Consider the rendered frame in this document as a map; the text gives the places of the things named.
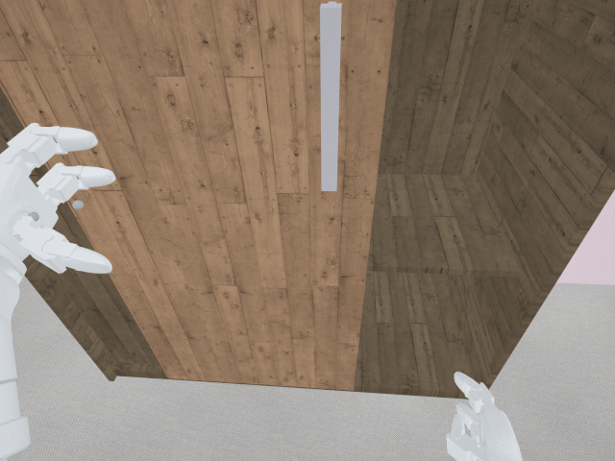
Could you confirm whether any wardrobe door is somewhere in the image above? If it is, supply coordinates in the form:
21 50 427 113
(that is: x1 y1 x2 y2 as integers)
0 87 160 365
0 0 397 391

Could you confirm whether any right robot hand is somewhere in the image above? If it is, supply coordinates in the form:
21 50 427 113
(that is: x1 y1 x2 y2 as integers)
446 372 523 461

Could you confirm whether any left robot forearm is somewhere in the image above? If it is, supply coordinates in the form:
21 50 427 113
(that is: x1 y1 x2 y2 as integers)
0 243 31 461

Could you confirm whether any left robot hand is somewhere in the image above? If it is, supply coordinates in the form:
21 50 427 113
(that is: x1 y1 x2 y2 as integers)
0 123 115 274

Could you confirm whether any handle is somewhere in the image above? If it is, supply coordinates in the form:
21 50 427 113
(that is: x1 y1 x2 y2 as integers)
320 1 342 191

